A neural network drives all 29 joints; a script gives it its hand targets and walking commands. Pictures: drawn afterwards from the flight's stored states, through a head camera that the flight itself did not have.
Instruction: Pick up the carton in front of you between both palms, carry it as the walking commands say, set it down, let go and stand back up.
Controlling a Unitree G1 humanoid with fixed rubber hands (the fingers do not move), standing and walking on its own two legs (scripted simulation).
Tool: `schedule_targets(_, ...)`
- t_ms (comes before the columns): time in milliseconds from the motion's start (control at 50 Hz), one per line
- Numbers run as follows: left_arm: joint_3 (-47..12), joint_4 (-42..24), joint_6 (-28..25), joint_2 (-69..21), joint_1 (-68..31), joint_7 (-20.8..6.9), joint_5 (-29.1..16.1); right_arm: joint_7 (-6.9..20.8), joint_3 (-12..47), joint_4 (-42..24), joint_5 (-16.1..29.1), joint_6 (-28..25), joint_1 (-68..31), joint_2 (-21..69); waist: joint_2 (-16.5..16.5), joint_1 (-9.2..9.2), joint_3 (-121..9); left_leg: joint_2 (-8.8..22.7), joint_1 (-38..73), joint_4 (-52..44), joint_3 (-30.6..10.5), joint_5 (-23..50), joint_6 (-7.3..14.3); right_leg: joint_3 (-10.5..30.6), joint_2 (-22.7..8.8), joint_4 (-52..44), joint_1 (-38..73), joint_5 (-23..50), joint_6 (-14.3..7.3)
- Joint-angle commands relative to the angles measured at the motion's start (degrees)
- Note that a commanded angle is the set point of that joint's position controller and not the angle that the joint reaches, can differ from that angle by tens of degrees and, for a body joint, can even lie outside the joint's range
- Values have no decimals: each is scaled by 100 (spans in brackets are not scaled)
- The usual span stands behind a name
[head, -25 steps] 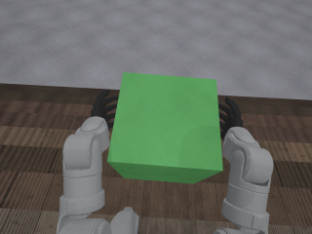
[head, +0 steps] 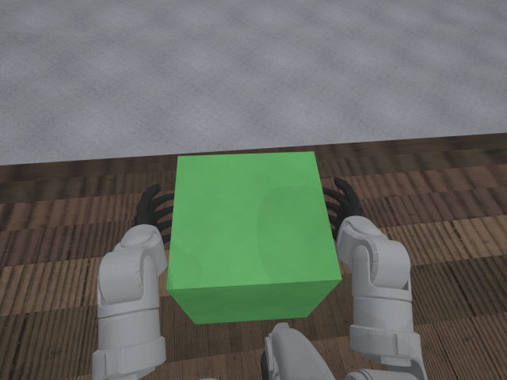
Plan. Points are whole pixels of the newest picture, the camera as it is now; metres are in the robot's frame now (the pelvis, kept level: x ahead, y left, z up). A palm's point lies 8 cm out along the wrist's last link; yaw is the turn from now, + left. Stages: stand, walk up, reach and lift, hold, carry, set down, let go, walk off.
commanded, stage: carry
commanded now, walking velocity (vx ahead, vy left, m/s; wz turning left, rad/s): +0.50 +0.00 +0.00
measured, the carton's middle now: (249, 245) +0.32 -0.03 -0.02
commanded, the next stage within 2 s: none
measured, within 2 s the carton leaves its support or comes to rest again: neither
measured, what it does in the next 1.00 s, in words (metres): goes down: right foot 0.12 m lower, then left foot 0.12 m lower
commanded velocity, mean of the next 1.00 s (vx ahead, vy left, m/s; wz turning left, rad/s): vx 0.50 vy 0.00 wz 0.00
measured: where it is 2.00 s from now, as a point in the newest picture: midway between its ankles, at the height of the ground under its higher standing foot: (209, 184)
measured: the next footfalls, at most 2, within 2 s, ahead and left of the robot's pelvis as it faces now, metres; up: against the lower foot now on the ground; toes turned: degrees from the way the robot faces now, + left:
right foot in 0.12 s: +0.22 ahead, -0.04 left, -0.12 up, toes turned +6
left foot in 0.46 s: +0.50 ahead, +0.14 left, -0.25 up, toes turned +2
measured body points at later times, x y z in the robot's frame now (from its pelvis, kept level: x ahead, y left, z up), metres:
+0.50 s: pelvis +0.39 +0.05 -0.21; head +0.38 +0.04 +0.24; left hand +0.72 +0.22 -0.11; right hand +0.72 -0.08 -0.12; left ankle +0.46 +0.13 -0.93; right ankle +0.24 -0.04 -0.76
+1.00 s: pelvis +0.76 +0.04 -0.36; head +0.77 +0.05 +0.09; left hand +1.07 +0.22 -0.30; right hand +1.09 -0.08 -0.29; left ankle +0.77 +0.15 -0.99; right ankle +0.74 -0.03 -1.05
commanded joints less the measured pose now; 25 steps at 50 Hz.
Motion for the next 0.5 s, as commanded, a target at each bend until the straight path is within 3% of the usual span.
schedule_targets(0,-4286,-241,-313,-4497,-3393,-649,-1251,966,4317,-583,1463,-214,-2974,5337,361,211,-2054,725,394,-184,-1034,3463,-343,-1335,831,-1806,2176,1581,14)
schedule_targets(20,-4283,-258,-316,-4437,-3487,-633,-1268,917,4249,-594,1356,-220,-2979,5171,289,623,-2323,856,-9,668,-710,4122,-554,-1361,782,-1282,3140,1883,-97)
schedule_targets(40,-4215,-147,-286,-4232,-3232,-595,-1221,851,4185,-600,1296,-194,-3003,4917,-114,1339,-2395,884,-689,2149,-353,4802,-811,-1122,598,-1559,4032,1546,-305)
schedule_targets(60,-4247,-195,-260,-4043,-3080,-542,-1261,774,4073,-765,1213,-156,-3204,4655,-886,2024,-2320,502,-1417,4205,-17,2503,-1106,-293,-119,-2291,4600,1732,-797)
schedule_targets(80,-4203,-86,-202,-3835,-3052,-480,-1325,669,3894,-761,1078,-83,-2980,4483,-1450,1764,-2236,22,-2985,4492,-410,-1176,-1037,1129,-813,-1789,5603,2705,-1099)
schedule_targets(100,-4242,85,-118,-3681,-3076,-397,-1487,544,3479,-429,869,30,-2507,4022,-519,1498,-2280,209,-3498,3817,-1156,-922,-969,2515,-1482,-1460,5691,3089,-1476)
schedule_targets(120,-4414,69,-67,-3681,-3413,-338,-1731,410,3097,-314,605,99,-2321,3659,80,1423,-2232,509,-3711,3311,-1235,-479,-930,3352,-1814,-1443,5732,2006,-1669)
schedule_targets(140,-4726,-337,-87,-3994,-3753,-322,-2054,348,2867,-688,566,95,-2198,3557,452,1429,-2577,739,-3670,2532,-1606,-96,-862,3929,-1866,-1243,5162,792,-1779)
schedule_targets(160,-4821,-222,-65,-4170,-3995,-329,-2229,309,2672,-491,505,110,-2164,3437,778,1273,-2394,885,-3099,1873,-1557,-44,-887,4089,-1811,-1105,4398,1092,-1953)
schedule_targets(180,-4930,-393,-63,-4337,-4262,-389,-2485,288,2632,-415,404,82,-2082,3444,995,1156,-2224,879,-2650,1142,-1393,468,-951,3629,-1515,-1207,3806,1642,-1883)
schedule_targets(200,-4966,-382,-41,-4435,-4592,-450,-2671,255,2536,-257,236,79,-2163,3433,567,1049,-2294,759,-2374,868,-1182,640,-923,3268,-1313,-1384,3709,1867,-1415)
schedule_targets(220,-4929,-354,-65,-4529,-4721,-508,-2811,266,2606,-287,261,25,-2223,3578,278,1189,-2390,806,-2269,687,-1037,2109,-899,2813,-1062,-1026,3489,1515,-1134)
schedule_targets(240,-4862,-205,-85,-4639,-4729,-547,-2884,297,2662,-512,375,-27,-2486,3713,181,1366,-2352,917,-2219,216,-996,3257,-831,2537,-818,-418,3313,618,-1013)
schedule_targets(260,-4831,-208,-124,-4693,-4824,-582,-2915,335,2741,-726,501,-95,-2761,3804,133,1406,-2329,801,-1722,-127,-798,3807,-805,2356,-613,-160,2802,-421,-904)
schedule_targets(280,-4873,-141,-139,-4832,-4836,-606,-2973,342,2779,-820,549,-123,-2848,3809,355,1243,-2136,714,-1131,-1017,-716,4146,-820,2080,-292,-113,2196,-1092,-874)
schedule_targets(300,-4808,-123,-160,-4817,-4837,-613,-2978,323,2850,-913,542,-146,-3004,3762,281,1136,-2052,557,-240,-1693,-454,4409,-916,1593,-79,-107,1662,-1460,-783)
schedule_targets(320,-4650,105,-161,-4780,-4593,-606,-2856,310,2920,-871,536,-135,-2963,3763,-45,1111,-2142,363,679,-1675,-147,4555,-944,1318,-45,-15,1097,-1609,-818)
schedule_targets(340,-4558,57,-196,-4727,-4389,-596,-2792,314,3070,-1144,639,-154,-3081,3874,-460,976,-2244,273,1400,-1515,-12,4570,-886,1016,-83,568,900,-1025,-760)
schedule_targets(360,-4409,276,-185,-4625,-4016,-567,-2647,317,3206,-1074,711,-127,-2942,3900,-600,847,-2420,271,1750,-1858,36,4658,-790,650,-14,1159,1028,-558,-619)
schedule_targets(380,-4229,352,-203,-4483,-3819,-525,-2438,339,3345,-1017,742,-96,-2801,3888,-446,331,-2643,368,2449,-2158,43,4903,-645,227,-7,2318,994,-42,-342)
schedule_targets(400,-4115,519,-157,-4436,-3643,-478,-2227,358,3444,-905,745,-54,-2729,3815,319,-113,-2614,818,2977,-2554,-542,4576,-239,25,213,4049,458,-1383,-126)
schedule_targets(420,-3967,716,-100,-4298,-3333,-420,-1956,351,3427,-576,716,-14,-2498,3719,1223,-218,-2507,1859,3975,-2185,-1881,6007,247,-162,595,5194,-1057,-4387,210)
schedule_targets(440,-3769,837,-48,-4029,-3008,-360,-1712,342,3489,-503,803,18,-2424,3721,894,196,-2842,2600,4259,-1595,-3309,6359,558,185,453,5082,-1725,-4406,135)
schedule_targets(460,-3483,662,-79,-3961,-2792,-306,-1427,366,3835,-859,1090,-6,-2927,4093,394,181,-3167,2842,4199,-1625,-3923,4276,851,591,120,4500,-2040,-3954,160)
schedule_targets(480,-3215,740,-82,-3860,-2721,-250,-1166,425,4075,-690,1379,-6,-3057,4326,-305,180,-2947,2693,3648,-1636,-3686,3574,803,669,-24,3699,-1850,-3850,167)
